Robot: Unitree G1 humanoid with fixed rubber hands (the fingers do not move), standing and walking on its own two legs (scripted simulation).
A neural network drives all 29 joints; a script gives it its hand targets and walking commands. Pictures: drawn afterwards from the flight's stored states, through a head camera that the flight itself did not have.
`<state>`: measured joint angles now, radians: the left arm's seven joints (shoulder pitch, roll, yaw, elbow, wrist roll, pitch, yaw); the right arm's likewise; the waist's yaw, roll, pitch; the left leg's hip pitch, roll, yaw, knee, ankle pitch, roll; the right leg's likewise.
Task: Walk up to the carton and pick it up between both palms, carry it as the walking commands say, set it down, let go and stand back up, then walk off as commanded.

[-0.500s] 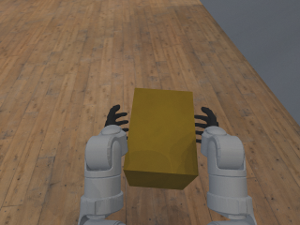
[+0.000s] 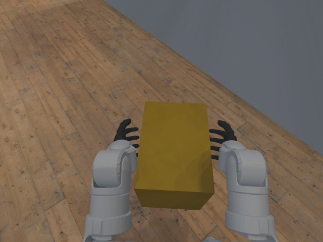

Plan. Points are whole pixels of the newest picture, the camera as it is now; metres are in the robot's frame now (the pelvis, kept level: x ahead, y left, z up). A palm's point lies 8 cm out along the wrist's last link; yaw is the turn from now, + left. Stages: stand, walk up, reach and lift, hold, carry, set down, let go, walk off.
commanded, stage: carry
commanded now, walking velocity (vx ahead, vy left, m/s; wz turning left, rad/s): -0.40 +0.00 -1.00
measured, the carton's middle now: (173, 157) +0.34 +0.03 -0.01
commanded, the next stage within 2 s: none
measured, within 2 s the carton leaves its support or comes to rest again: neither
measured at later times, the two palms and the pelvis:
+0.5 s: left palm out of the picture +0.11 -0.03 +0.06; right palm out of the picture +0.00 -0.24 +0.07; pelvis -0.22 +0.01 +0.00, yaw -30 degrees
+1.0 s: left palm out of the picture -0.14 -0.08 +0.07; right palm out of the picture -0.34 -0.21 +0.08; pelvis -0.41 +0.11 +0.00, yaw -55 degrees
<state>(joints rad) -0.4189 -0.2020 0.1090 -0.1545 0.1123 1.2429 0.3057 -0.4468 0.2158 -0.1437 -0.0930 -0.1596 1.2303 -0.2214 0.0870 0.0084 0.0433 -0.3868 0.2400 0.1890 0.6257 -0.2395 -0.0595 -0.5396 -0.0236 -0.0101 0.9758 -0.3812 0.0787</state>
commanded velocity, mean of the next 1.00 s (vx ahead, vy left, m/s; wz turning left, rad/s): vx -0.30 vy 0.00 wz -0.74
